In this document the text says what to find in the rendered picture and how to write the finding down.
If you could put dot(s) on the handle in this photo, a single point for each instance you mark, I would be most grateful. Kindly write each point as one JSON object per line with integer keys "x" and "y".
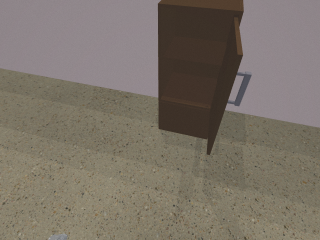
{"x": 247, "y": 76}

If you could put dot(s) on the cupboard door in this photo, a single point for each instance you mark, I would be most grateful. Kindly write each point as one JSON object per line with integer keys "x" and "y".
{"x": 229, "y": 68}

